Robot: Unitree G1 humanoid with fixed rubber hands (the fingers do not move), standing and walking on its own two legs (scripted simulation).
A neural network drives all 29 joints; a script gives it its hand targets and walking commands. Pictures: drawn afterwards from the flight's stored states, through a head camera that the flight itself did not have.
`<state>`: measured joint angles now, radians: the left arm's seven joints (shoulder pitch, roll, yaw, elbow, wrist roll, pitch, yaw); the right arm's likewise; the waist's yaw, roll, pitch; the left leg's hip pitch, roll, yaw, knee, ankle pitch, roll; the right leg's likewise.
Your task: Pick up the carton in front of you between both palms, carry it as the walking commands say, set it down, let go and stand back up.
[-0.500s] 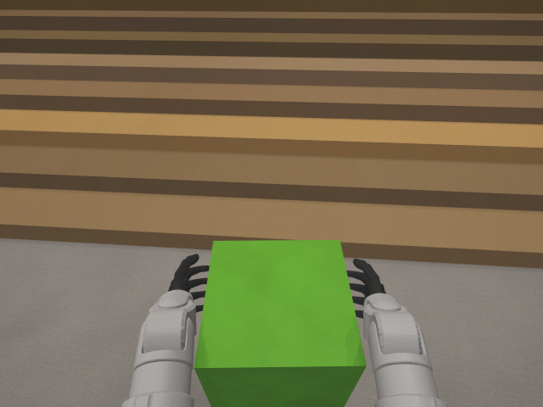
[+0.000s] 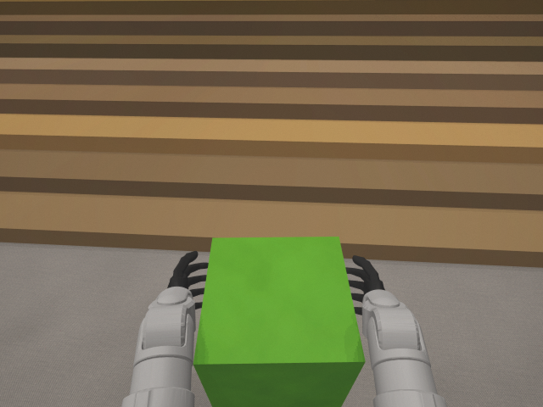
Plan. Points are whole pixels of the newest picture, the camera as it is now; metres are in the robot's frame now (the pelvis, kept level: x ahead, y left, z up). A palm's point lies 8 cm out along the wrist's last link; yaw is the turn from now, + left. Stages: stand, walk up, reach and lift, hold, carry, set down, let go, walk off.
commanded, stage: carry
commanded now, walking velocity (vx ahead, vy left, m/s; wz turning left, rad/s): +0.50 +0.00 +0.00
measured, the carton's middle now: (276, 329) +0.29 +0.00 -0.03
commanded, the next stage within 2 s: none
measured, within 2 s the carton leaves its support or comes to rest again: neither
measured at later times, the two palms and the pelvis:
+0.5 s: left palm (189, 234) +0.40 +0.14 +0.09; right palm (363, 232) +0.39 -0.16 +0.09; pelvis +0.15 +0.00 -0.01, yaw +2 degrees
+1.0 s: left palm (184, 155) +0.68 +0.20 +0.09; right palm (310, 156) +0.66 -0.10 +0.09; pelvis +0.44 +0.06 +0.00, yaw +0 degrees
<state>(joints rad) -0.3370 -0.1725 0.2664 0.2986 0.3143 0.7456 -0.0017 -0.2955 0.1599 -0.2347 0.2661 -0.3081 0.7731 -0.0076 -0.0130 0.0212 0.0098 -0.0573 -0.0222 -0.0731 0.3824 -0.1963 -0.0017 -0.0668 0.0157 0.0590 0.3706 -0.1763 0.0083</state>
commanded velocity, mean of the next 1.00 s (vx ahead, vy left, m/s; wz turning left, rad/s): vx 0.50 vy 0.00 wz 0.00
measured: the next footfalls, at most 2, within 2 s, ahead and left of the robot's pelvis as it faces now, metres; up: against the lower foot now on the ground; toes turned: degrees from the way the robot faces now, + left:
right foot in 0.44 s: +0.20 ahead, -0.10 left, +0.00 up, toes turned -10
left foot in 0.78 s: +0.47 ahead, +0.14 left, +0.00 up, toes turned +14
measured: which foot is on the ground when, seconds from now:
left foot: down 0.00-0.44, up 0.46-0.76, down 0.78-1.00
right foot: down 0.00-0.18, up 0.20-0.42, down 0.44-0.82, up 0.84-1.00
